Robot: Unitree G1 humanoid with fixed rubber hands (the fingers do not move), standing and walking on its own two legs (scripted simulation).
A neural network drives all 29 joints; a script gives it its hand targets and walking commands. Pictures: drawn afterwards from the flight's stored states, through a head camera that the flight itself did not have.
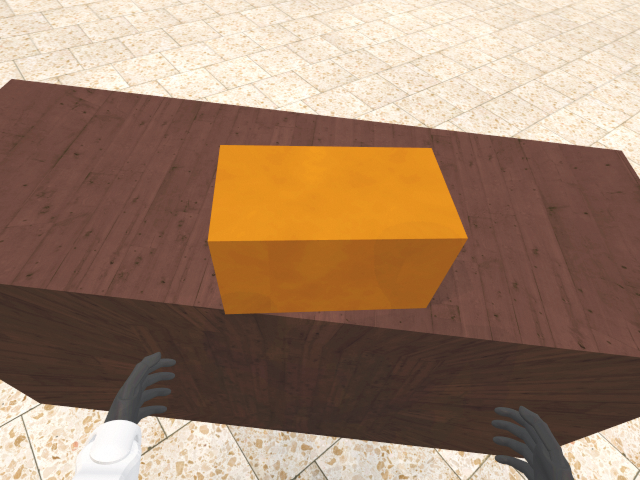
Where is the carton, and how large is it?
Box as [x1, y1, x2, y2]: [208, 145, 467, 313]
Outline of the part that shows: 220,145 208,235 208,244 225,313 425,307 467,238 431,148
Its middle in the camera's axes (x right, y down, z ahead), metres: +0.01 -0.02 +0.57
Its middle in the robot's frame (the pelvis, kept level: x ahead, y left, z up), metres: +0.45 +0.01 +0.03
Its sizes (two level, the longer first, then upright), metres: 0.306 0.172 0.172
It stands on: a pedestal, 0.71 m high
